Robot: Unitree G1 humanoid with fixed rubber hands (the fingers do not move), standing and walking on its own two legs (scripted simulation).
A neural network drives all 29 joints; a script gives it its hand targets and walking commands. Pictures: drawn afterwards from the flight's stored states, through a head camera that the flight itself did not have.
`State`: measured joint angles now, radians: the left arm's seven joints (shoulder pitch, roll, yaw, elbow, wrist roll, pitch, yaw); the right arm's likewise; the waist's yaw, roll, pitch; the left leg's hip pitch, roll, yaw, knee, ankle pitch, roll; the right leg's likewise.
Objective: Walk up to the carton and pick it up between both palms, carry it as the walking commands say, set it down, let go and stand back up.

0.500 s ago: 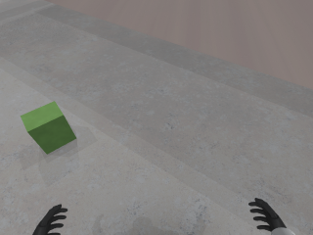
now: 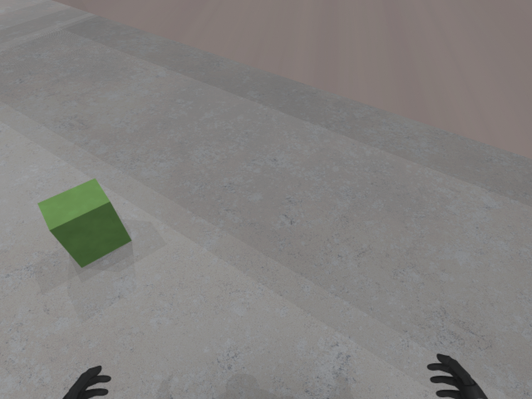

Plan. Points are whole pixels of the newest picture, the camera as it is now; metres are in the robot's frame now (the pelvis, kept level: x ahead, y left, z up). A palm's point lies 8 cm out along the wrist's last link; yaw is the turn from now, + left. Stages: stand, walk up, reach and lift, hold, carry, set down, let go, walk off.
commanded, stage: stand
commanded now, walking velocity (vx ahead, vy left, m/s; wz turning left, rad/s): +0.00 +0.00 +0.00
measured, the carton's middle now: (88, 223) +0.91 +0.76 -0.64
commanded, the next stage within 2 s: walk up in 0.96 s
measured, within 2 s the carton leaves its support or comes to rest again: neither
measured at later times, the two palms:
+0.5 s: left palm out of the picture +0.10 +0.31 -0.10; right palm out of the picture +0.10 -0.31 -0.10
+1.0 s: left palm out of the picture +0.11 +0.31 -0.10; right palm out of the picture +0.10 -0.31 -0.09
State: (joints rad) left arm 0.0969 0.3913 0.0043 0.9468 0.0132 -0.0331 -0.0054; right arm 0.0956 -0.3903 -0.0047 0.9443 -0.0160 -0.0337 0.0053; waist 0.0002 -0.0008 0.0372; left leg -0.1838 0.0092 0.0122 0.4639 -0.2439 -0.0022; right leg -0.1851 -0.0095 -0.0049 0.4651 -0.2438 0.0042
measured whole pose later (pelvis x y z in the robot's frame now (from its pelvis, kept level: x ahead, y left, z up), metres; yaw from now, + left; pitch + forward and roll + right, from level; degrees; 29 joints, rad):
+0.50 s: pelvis +0.00 +0.00 +0.01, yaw +0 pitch -2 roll +0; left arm 0.09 0.39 0.00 1.05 0.01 -0.02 0.00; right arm 0.09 -0.39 -0.01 1.05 -0.02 -0.02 0.00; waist 0.00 0.00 0.04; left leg -0.13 0.01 0.01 0.36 -0.19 0.00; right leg -0.14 -0.01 0.00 0.36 -0.19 0.01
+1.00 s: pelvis +0.00 +0.00 +0.01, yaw +0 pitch -2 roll +0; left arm 0.08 0.40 0.00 1.06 0.01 -0.02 0.00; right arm 0.08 -0.40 -0.01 1.06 -0.01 -0.02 0.00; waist 0.00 0.00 0.04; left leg -0.12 0.01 0.01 0.34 -0.19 0.00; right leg -0.12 -0.01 0.00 0.34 -0.18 0.01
